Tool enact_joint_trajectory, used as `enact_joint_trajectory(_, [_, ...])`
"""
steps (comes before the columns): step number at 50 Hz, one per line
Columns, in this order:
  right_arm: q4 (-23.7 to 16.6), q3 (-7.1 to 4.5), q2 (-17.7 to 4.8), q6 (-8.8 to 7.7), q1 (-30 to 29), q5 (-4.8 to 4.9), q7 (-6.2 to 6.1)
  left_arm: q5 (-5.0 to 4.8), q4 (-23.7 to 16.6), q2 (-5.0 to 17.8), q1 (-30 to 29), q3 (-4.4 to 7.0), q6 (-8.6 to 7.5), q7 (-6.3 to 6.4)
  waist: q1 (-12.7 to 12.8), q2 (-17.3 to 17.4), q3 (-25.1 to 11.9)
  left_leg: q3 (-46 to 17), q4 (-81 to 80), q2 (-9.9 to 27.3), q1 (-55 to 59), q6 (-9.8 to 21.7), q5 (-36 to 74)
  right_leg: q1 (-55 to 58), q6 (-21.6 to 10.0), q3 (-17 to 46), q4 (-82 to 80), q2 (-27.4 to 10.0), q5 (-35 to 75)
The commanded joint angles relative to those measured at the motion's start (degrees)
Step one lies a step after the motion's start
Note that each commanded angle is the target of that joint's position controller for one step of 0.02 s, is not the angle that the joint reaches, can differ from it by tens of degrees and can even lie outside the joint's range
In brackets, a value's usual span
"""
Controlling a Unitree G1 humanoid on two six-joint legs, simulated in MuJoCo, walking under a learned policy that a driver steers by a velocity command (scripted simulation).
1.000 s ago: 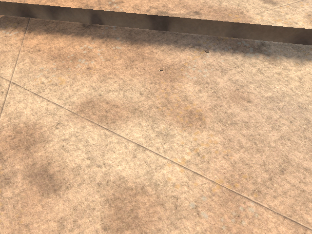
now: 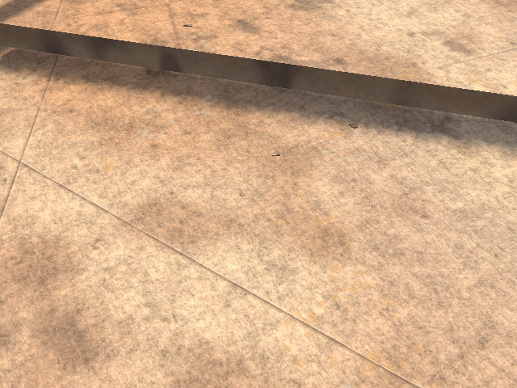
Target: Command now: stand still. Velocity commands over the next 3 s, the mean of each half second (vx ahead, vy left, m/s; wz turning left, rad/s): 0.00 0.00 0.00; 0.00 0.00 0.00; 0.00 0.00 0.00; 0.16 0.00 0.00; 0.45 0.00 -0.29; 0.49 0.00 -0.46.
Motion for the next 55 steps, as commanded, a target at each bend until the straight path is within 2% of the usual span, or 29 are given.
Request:
enact_joint_trajectory(1, [-1.1,-1.01,-6.3,-0.48,-1.1,0.02,-0.25,0.03,-1.0,5.9,1.9,0.85,-0.6,0.26,-0.2,0.4,-0.8,-2.4,-4.1,2.5,5.4,1.8,8.0,-7.5,-0.7,1.3,-6.1,-1.5,4.6])
enact_joint_trajectory(12, [3.0,-0.31,-5.5,-0.39,-0.1,0.13,-0.36,0.01,0.3,4.2,5.8,0.3,-1.12,0.42,-0.6,0.0,0.0,-2.1,-4.7,2.1,4.4,1.6,5.6,-8.4,-0.9,1.0,-6.6,-1.2,3.4])
enact_joint_trajectory(23, [5.4,0.25,-4.7,-0.3,1.4,0.23,-0.46,-0.12,0.8,2.9,9.1,0.07,-1.4,0.51,-0.8,-0.1,0.2,-1.8,-4.6,2.0,4.1,1.6,6.4,-8.6,-1.1,1.0,-6.7,-1.1,4.6])
enact_joint_trajectory(55, [7.0,0.76,-3.3,-0.23,4.6,0.46,-0.84,-0.34,0.7,0.7,14.2,0.35,-1.66,0.67,-0.9,-0.3,0.8,-1.5,-4.0,1.9,3.9,1.4,8.5,-8.5,-1.4,0.9,-6.7,-1.0,6.9])
Next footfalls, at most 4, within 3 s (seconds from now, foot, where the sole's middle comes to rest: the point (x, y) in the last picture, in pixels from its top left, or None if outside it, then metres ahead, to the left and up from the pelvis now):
2.44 right None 0.47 -0.12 -0.77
2.92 left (276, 296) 0.78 -0.01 -0.77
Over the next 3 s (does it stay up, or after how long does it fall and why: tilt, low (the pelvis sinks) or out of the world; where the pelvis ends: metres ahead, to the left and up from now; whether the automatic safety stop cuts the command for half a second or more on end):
stays up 0.63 -0.06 -0.01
